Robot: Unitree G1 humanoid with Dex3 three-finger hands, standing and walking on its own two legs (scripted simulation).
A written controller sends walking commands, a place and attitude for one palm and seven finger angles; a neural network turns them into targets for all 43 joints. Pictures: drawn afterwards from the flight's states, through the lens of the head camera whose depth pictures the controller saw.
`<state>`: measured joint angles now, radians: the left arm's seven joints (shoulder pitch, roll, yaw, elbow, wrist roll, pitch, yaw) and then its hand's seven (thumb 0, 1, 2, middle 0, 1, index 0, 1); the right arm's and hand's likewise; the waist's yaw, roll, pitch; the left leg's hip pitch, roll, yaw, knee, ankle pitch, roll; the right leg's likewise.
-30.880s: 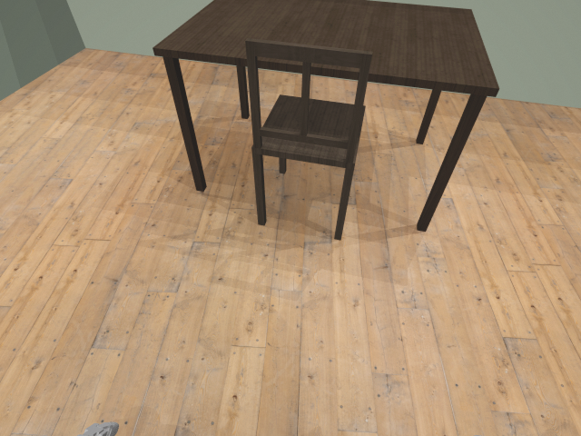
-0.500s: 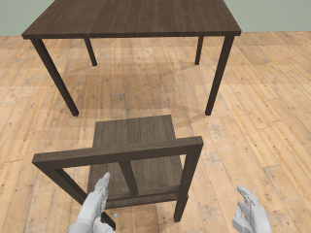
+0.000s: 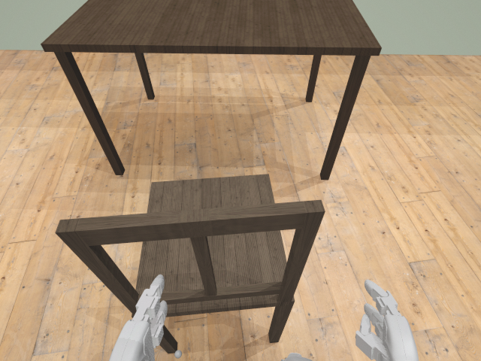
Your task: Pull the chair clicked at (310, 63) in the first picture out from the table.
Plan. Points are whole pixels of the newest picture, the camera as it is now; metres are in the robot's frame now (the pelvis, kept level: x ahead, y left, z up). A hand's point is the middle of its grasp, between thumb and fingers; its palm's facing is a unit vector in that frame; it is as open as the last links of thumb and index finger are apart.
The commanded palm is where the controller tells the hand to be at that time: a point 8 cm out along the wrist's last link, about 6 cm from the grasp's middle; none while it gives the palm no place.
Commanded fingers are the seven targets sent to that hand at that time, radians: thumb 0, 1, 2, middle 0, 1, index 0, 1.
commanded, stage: draw the hand back to the body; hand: left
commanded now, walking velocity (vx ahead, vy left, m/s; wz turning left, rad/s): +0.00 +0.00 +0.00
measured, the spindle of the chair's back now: (205, 267) +0.30 +0.08 -0.05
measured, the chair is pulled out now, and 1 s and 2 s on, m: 0.66 0.66 0.66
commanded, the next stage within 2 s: step back with the hand held close in 1.48 s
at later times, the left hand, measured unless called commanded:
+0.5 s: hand (108, 316) +0.17 +0.17 +0.11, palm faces +0.11 -0.96 -0.26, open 16.9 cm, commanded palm +0.13 +0.23 +0.13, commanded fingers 0.00 -0.15 0.39 -0.05 -0.08 -0.05 -0.08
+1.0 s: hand (6, 256) +0.20 +0.25 +0.20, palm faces +0.42 -0.80 -0.42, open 10.8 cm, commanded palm +0.16 +0.29 +0.23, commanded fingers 0.00 0.75 0.83 -0.18 -0.27 -0.18 -0.27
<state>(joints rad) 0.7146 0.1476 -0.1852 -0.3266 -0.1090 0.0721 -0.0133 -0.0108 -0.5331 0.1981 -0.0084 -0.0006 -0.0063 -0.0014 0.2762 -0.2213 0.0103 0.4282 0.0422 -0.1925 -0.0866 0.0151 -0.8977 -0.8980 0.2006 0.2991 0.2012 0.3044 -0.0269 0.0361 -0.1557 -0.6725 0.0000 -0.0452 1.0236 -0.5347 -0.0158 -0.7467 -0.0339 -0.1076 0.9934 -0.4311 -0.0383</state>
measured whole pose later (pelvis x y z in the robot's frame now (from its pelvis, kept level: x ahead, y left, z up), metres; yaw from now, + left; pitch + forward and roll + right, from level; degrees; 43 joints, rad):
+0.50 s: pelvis +0.00 -0.01 +0.01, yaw +0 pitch +7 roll -1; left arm 0.69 0.28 0.08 -0.46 -0.13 -0.10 0.01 -0.01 -0.43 0.25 -0.07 -0.04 -0.02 -0.02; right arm 0.25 -0.20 -0.01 0.51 0.07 -0.15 -0.11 0.02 -0.90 -0.90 0.20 0.30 0.20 0.30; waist 0.02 0.07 -0.13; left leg -0.58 0.02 -0.05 0.96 -0.51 -0.03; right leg -0.65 -0.02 -0.11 0.93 -0.41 -0.05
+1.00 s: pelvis +0.03 +0.00 +0.06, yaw +0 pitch -2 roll +0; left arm 0.57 0.35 0.27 -0.47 -0.07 -0.01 0.14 0.00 0.41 0.66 -0.15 -0.20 -0.14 -0.20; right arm 0.18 -0.21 0.02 0.61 0.03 -0.19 -0.10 0.01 -0.90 -0.90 0.20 0.30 0.20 0.30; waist 0.07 0.08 -0.02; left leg -0.15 0.01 -0.04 0.56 -0.37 -0.02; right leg -0.23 -0.01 -0.10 0.56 -0.29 -0.03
